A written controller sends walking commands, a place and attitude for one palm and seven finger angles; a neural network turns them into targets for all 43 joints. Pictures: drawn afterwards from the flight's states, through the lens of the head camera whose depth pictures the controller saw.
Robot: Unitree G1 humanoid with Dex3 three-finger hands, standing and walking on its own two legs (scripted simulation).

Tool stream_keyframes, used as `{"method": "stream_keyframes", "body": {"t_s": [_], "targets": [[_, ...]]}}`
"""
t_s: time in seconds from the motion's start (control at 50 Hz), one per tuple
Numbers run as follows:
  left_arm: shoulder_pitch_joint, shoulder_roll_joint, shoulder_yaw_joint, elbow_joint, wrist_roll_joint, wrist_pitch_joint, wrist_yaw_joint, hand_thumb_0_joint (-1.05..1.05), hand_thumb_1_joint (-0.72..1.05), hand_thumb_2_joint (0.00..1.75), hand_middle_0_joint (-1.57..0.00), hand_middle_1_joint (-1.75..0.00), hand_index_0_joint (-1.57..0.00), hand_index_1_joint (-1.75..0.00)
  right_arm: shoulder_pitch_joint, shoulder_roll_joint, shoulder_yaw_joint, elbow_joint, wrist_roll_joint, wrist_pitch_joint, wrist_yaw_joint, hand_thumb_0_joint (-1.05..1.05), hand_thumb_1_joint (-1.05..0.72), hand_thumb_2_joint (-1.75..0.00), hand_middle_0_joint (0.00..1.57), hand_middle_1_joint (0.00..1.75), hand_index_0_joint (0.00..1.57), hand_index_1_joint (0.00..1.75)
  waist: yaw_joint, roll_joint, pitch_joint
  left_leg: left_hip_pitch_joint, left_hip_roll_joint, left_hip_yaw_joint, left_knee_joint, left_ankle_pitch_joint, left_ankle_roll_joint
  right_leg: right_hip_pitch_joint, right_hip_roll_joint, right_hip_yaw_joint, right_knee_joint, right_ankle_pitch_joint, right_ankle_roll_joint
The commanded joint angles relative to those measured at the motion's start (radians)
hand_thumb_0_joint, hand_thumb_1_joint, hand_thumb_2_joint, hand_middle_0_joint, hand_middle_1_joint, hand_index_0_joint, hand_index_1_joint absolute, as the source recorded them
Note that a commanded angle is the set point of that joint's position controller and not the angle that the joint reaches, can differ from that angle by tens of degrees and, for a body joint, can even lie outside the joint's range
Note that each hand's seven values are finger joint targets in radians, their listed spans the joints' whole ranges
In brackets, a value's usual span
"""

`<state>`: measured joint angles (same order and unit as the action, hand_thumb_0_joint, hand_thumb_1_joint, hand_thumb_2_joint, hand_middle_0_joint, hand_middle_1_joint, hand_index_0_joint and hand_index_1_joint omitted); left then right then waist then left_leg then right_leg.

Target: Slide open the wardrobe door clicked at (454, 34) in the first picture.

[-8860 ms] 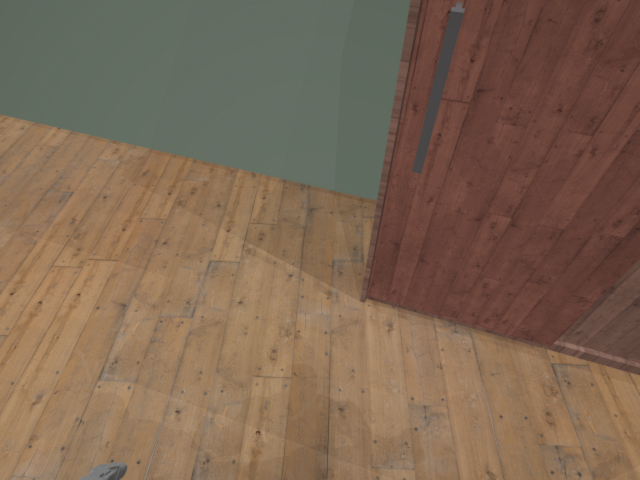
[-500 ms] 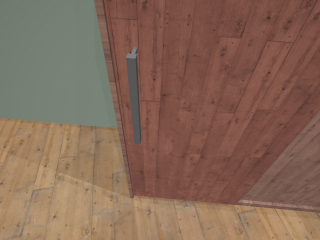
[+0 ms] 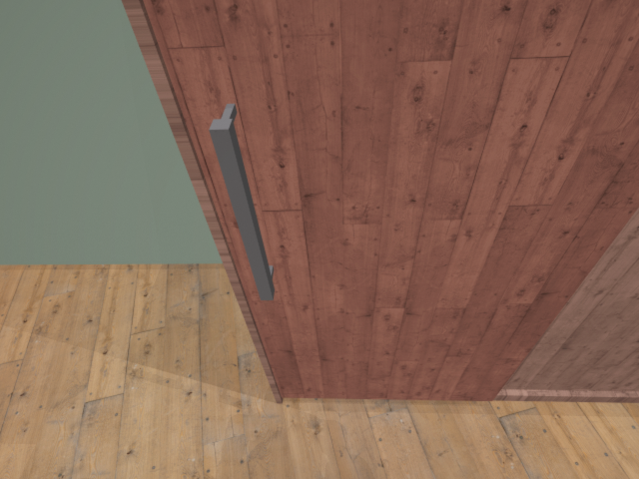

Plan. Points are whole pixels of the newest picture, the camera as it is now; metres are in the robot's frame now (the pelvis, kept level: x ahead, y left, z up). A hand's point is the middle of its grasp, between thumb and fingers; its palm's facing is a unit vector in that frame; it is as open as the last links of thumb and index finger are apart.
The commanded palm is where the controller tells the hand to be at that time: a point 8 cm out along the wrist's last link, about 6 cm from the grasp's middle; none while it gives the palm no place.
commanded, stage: come to a stop and stand still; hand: left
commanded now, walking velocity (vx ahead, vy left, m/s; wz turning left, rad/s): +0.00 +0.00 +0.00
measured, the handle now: (251, 218) +0.45 +0.13 +0.08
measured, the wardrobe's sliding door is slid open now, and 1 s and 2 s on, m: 0.00 0.00 0.00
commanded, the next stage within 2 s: look again from close up in 0.76 s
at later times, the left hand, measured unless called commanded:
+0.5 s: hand out of the picture +0.02 +0.15 -0.16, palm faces +0.04 -0.97 -0.24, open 7.3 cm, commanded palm none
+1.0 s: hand out of the picture -0.02 +0.14 -0.17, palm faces +0.05 -0.98 -0.20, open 7.3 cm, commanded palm none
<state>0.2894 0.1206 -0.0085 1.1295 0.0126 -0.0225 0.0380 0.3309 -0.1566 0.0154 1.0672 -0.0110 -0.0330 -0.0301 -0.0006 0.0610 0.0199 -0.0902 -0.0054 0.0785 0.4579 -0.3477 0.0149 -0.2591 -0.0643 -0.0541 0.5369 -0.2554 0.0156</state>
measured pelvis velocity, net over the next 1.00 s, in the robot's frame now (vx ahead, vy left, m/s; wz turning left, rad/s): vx -0.01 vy -0.03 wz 0.01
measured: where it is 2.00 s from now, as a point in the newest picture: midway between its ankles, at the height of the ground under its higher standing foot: outside the picture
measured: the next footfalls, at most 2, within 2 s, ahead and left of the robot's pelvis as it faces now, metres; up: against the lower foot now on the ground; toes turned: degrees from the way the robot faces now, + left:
none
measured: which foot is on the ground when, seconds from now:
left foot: down 0.00-1.00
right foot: down 0.00-1.00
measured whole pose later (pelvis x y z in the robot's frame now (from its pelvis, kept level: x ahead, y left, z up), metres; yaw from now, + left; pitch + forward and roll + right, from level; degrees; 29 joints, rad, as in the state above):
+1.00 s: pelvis -0.01 -0.03 +0.00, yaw +0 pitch -1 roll +0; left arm 0.27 0.13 0.00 1.13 0.01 -0.01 0.03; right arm 0.32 -0.12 0.01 1.13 -0.01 -0.02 -0.03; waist 0.01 0.02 0.06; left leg -0.08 0.05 0.06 0.41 -0.30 -0.04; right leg -0.23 -0.01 -0.09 0.46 -0.21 -0.04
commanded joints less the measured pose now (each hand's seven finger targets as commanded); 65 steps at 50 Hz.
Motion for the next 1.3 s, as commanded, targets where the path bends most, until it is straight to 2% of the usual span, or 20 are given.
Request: {"method": "stream_keyframes", "body": {"t_s": [0.0, 0.06, 0.14, 0.24, 0.46, 0.5, 0.54, 0.7, 0.72, 0.76, 0.84, 0.92, 0.98, 1.04, 1.1, 1.14, 1.28], "targets": [[0.050, 0.117, 0.021, -0.027, -0.002, -0.013, 0.002, 0.00, 0.90, 0.90, -0.20, -0.30, -0.20, -0.30, 0.075, -0.076, -0.016, -0.011, -0.004, -0.009, -0.006, 0.00, -0.90, -0.90, 0.20, 0.30, 0.20, 0.30, -0.003, -0.077, 0.043, -0.093, 0.103, -0.076, -0.097, 0.305, 0.014, 0.083, -0.055, 0.068, -0.053, 0.309, -0.060], [0.036, 0.126, 0.026, -0.032, -0.002, -0.012, 0.002, 0.00, 0.90, 0.90, -0.20, -0.30, -0.20, -0.30, 0.069, -0.076, -0.016, -0.005, -0.005, -0.005, -0.007, 0.00, -0.90, -0.90, 0.20, 0.30, 0.20, 0.30, -0.002, -0.083, 0.051, -0.095, 0.101, -0.073, -0.102, 0.293, 0.009, 0.091, -0.059, 0.071, -0.056, 0.338, -0.064], [0.021, 0.138, 0.029, -0.038, -0.002, -0.012, 0.001, 0.00, 0.90, 0.90, -0.20, -0.30, -0.20, -0.30, 0.059, -0.078, -0.017, 0.004, -0.006, -0.002, -0.007, 0.00, -0.90, -0.90, 0.20, 0.30, 0.20, 0.30, 0.000, -0.073, 0.030, -0.082, 0.102, -0.068, -0.103, 0.280, 0.004, 0.111, -0.063, 0.075, -0.065, 0.355, -0.067], [0.005, 0.144, 0.031, -0.043, -0.002, -0.010, 0.001, 0.00, 0.90, 0.90, -0.20, -0.30, -0.20, -0.30, 0.052, -0.078, -0.018, 0.014, -0.006, 0.001, -0.006, 0.00, -0.90, -0.90, 0.20, 0.30, 0.20, 0.30, -0.001, -0.077, 0.026, -0.074, 0.106, -0.063, -0.109, 0.259, 0.000, 0.116, -0.064, 0.078, -0.080, 0.344, -0.069], [0.001, 0.154, 0.033, -0.041, -0.002, -0.010, -0.003, 0.00, 0.90, 0.90, -0.20, -0.30, -0.20, -0.30, 0.053, -0.068, -0.016, 0.030, -0.005, 0.010, -0.004, 0.00, -0.90, -0.90, 0.20, 0.30, 0.20, 0.30, -0.001, -0.072, 0.037, -0.080, 0.102, -0.050, -0.112, 0.167, -0.008, 0.105, -0.071, 0.098, -0.146, 0.232, -0.073], [0.002, 0.154, 0.033, -0.039, -0.003, -0.009, -0.003, 0.00, 0.90, 0.90, -0.20, -0.30, -0.20, -0.30, 0.057, -0.064, -0.015, 0.035, -0.004, 0.012, -0.003, 0.00, -0.90, -0.90, 0.20, 0.30, 0.20, 0.30, -0.003, -0.090, 0.048, -0.089, 0.099, -0.052, -0.113, 0.144, -0.009, 0.096, -0.071, 0.105, -0.165, 0.184, -0.075], [0.004, 0.149, 0.032, -0.038, -0.002, -0.008, -0.004, 0.00, 0.90, 0.90, -0.20, -0.30, -0.20, -0.30, 0.061, -0.062, -0.015, 0.037, -0.005, 0.012, -0.003, 0.00, -0.90, -0.90, 0.20, 0.30, 0.20, 0.30, -0.002, -0.070, 0.055, -0.088, 0.100, -0.053, -0.115, 0.147, -0.009, 0.088, -0.066, 0.101, -0.169, 0.167, -0.073], [0.023, 0.142, 0.032, -0.031, -0.003, -0.008, -0.005, 0.00, 0.90, 0.90, -0.20, -0.30, -0.20, -0.30, 0.072, -0.052, -0.015, 0.045, -0.004, 0.011, -0.003, 0.00, -0.90, -0.90, 0.20, 0.30, 0.20, 0.30, 0.000, -0.075, 0.056, -0.093, 0.099, -0.050, -0.114, 0.129, -0.008, 0.079, -0.063, 0.108, -0.193, 0.101, -0.071], [0.026, 0.140, 0.032, -0.031, -0.001, -0.009, -0.005, 0.00, 0.90, 0.90, -0.20, -0.30, -0.20, -0.30, 0.076, -0.046, -0.015, 0.048, -0.003, 0.011, -0.003, 0.00, -0.90, -0.90, 0.20, 0.30, 0.20, 0.30, -0.001, -0.085, 0.046, -0.087, 0.101, -0.050, -0.117, 0.137, -0.009, 0.089, -0.062, 0.103, -0.192, 0.118, -0.070], [0.029, 0.136, 0.032, -0.031, -0.003, -0.009, -0.004, 0.00, 0.90, 0.90, -0.20, -0.30, -0.20, -0.30, 0.078, -0.050, -0.015, 0.050, -0.004, 0.009, -0.004, 0.00, -0.90, -0.90, 0.20, 0.30, 0.20, 0.30, 0.000, -0.055, 0.051, -0.093, 0.103, -0.053, -0.118, 0.142, -0.009, 0.086, -0.060, 0.103, -0.184, 0.124, -0.071], [0.032, 0.128, 0.031, -0.026, -0.002, -0.008, -0.004, 0.00, 0.90, 0.90, -0.20, -0.30, -0.20, -0.30, 0.083, -0.044, -0.016, 0.052, -0.003, 0.007, -0.006, 0.00, -0.90, -0.90, 0.20, 0.30, 0.20, 0.30, 0.002, -0.050, 0.058, -0.100, 0.107, -0.053, -0.123, 0.148, -0.008, 0.089, -0.056, 0.094, -0.175, 0.138, -0.068], [0.039, 0.119, 0.029, -0.024, -0.001, -0.004, -0.004, 0.00, 0.90, 0.90, -0.20, -0.30, -0.20, -0.30, 0.086, -0.033, -0.015, 0.056, -0.004, 0.009, -0.006, 0.00, -0.90, -0.90, 0.20, 0.30, 0.20, 0.30, 0.004, -0.062, 0.090, -0.111, 0.108, -0.055, -0.134, 0.129, -0.005, 0.066, -0.051, 0.096, -0.186, 0.082, -0.067], [0.042, 0.119, 0.032, -0.027, -0.003, -0.003, -0.005, 0.00, 0.90, 0.90, -0.20, -0.30, -0.20, -0.30, 0.093, -0.039, -0.015, 0.054, -0.004, 0.006, -0.006, 0.00, -0.90, -0.90, 0.20, 0.30, 0.20, 0.30, 0.006, -0.045, 0.080, -0.120, 0.107, -0.059, -0.132, 0.130, -0.004, 0.072, -0.049, 0.095, -0.179, 0.073, -0.066], [0.043, 0.117, 0.032, -0.030, -0.002, -0.006, -0.004, 0.00, 0.90, 0.90, -0.20, -0.30, -0.20, -0.30, 0.099, -0.039, -0.016, 0.055, -0.003, 0.001, -0.007, 0.00, -0.90, -0.90, 0.20, 0.30, 0.20, 0.30, 0.007, -0.049, 0.048, -0.112, 0.112, -0.061, -0.133, 0.169, -0.002, 0.105, -0.050, 0.084, -0.155, 0.144, -0.065], [0.044, 0.115, 0.031, -0.027, -0.002, -0.005, -0.004, 0.00, 0.90, 0.90, -0.20, -0.30, -0.20, -0.30, 0.094, -0.041, -0.017, 0.054, -0.002, 0.002, -0.008, 0.00, -0.90, -0.90, 0.20, 0.30, 0.20, 0.30, 0.007, -0.064, 0.057, -0.114, 0.113, -0.061, -0.133, 0.165, -0.002, 0.097, -0.050, 0.084, -0.149, 0.157, -0.065], [0.042, 0.113, 0.031, -0.028, -0.001, -0.005, -0.003, 0.00, 0.90, 0.90, -0.20, -0.30, -0.20, -0.30, 0.094, -0.039, -0.017, 0.056, -0.002, 0.000, -0.009, 0.00, -0.90, -0.90, 0.20, 0.30, 0.20, 0.30, 0.009, -0.048, 0.061, -0.117, 0.114, -0.065, -0.136, 0.189, -0.002, 0.105, -0.051, 0.075, -0.140, 0.184, -0.063], [0.043, 0.111, 0.031, -0.027, -0.001, -0.003, -0.002, 0.00, 0.90, 0.90, -0.20, -0.30, -0.20, -0.30, 0.087, -0.038, -0.019, 0.055, -0.003, 0.002, -0.010, 0.00, -0.90, -0.90, 0.20, 0.30, 0.20, 0.30, 0.009, -0.046, 0.068, -0.111, 0.115, -0.065, -0.137, 0.181, 0.000, 0.093, -0.049, 0.079, -0.140, 0.171, -0.063]]}}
